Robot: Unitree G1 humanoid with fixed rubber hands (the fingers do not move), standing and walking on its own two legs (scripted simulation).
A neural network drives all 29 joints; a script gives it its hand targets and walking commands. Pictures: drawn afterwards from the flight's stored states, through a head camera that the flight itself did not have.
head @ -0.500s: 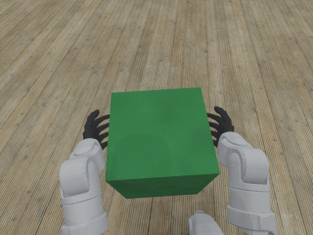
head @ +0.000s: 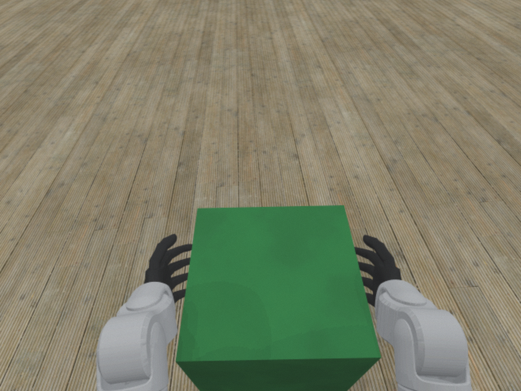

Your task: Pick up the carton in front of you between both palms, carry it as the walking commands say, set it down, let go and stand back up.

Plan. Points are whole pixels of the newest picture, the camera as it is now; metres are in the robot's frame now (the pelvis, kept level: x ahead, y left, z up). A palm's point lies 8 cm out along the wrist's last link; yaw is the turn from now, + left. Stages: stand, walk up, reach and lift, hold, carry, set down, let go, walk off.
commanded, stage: carry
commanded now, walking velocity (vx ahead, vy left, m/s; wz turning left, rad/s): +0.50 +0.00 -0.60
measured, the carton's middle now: (272, 309) +0.25 +0.00 +0.01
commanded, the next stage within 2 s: none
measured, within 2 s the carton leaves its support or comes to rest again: neither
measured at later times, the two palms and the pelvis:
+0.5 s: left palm (218, 136) +0.58 +0.10 +0.10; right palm (367, 165) +0.46 -0.18 +0.10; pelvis +0.30 +0.04 +0.00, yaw -20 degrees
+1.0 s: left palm (296, 76) +0.87 -0.09 +0.08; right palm (410, 103) +0.72 -0.35 +0.07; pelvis +0.59 -0.11 +0.00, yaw -27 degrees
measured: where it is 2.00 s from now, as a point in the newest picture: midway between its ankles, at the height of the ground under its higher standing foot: (320, 197)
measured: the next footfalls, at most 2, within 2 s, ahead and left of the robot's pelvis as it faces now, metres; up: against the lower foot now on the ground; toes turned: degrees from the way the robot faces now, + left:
left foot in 0.20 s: +0.30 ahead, +0.16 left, +0.00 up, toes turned +2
right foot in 0.70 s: +0.55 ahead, -0.17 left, +0.00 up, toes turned -34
